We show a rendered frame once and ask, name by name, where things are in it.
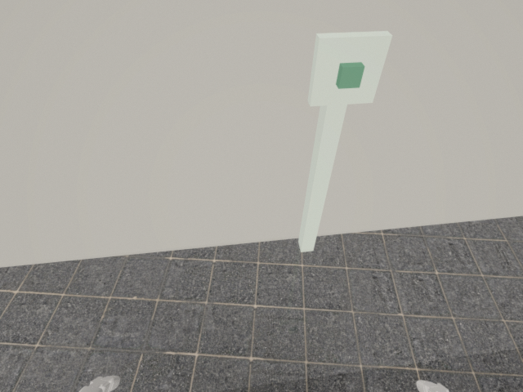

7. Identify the button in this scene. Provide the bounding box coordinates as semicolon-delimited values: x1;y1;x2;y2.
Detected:
336;62;364;89

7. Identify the robot left hand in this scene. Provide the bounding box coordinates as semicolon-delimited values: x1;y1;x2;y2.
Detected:
79;376;120;392

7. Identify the panel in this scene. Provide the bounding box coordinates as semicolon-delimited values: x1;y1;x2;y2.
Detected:
298;31;392;252

